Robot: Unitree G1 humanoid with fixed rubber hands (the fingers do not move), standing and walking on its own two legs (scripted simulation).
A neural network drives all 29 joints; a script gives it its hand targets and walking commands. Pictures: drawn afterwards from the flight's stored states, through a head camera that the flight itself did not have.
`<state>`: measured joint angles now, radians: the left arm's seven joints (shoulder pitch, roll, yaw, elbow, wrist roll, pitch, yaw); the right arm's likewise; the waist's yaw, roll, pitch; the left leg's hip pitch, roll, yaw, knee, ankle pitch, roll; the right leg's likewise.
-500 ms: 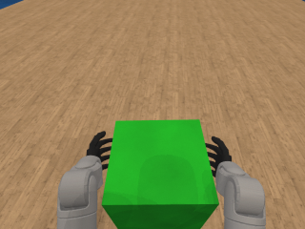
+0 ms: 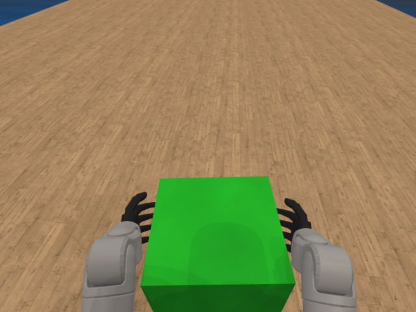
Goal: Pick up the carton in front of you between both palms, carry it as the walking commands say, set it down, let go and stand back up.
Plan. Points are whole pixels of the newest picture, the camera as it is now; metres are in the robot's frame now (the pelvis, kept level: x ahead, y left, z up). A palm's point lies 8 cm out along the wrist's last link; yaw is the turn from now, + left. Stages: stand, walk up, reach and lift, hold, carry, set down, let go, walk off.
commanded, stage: carry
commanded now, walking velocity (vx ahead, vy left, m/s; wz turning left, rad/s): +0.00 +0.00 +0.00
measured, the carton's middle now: (215, 257) +0.26 +0.00 +0.00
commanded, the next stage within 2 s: hold in 0.80 s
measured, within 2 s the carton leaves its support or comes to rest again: neither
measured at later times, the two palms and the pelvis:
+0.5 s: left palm (132, 250) +0.25 +0.15 +0.05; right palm (295, 257) +0.25 -0.15 +0.04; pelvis -0.04 +0.00 +0.00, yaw +0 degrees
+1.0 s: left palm (132, 258) +0.24 +0.15 +0.05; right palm (300, 263) +0.23 -0.15 +0.05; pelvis -0.05 +0.00 +0.01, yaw -1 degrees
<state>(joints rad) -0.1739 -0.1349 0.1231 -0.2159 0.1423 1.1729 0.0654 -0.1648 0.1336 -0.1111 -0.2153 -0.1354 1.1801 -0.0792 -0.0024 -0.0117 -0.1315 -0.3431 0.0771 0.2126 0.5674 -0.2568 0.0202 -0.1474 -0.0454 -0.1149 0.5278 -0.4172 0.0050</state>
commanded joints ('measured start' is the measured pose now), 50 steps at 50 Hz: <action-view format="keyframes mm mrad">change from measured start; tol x4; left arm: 1 -459 -897 -709 3 -367 -38 -249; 15 -447 -838 -575 180 -222 -259 -249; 28 -561 -901 -398 455 -83 -524 -272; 40 -491 -901 -470 375 -122 -463 -266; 41 -411 -932 -455 343 -120 -457 -271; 50 -465 -888 -484 312 -109 -496 -254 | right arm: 1 -496 894 701 -18 368 -49 261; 15 -491 832 566 157 228 -274 263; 27 -612 886 393 414 97 -530 285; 36 -564 911 472 349 142 -501 285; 40 -545 889 458 341 138 -480 282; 41 -480 920 431 362 118 -484 290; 42 -510 906 438 317 113 -504 285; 50 -517 874 399 377 95 -545 269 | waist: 1 1 2 -179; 18 2 10 -157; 37 1 19 -235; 40 1 17 -223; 41 21 -75 -83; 42 13 -66 -140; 50 -3 0 -101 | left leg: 1 190 103 -115 -46 388 8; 22 170 108 -132 -119 205 4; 40 186 113 -128 -92 315 7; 41 502 -156 -287 -124 494 11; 42 589 -135 -305 -121 568 5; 43 609 -138 -304 -138 497 2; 47 611 -142 -303 -137 532 -17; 50 611 -154 -290 -148 423 -14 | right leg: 1 -47 -111 72 -78 437 -7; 7 -73 -109 82 -108 323 -18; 24 -112 -100 93 -126 196 -31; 40 -87 -97 86 -81 285 -26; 41 -156 107 234 -183 528 -32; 42 -171 116 236 -181 568 -32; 43 -138 100 242 -197 506 -37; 48 -71 107 251 -230 476 -45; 50 -117 100 252 -242 413 -45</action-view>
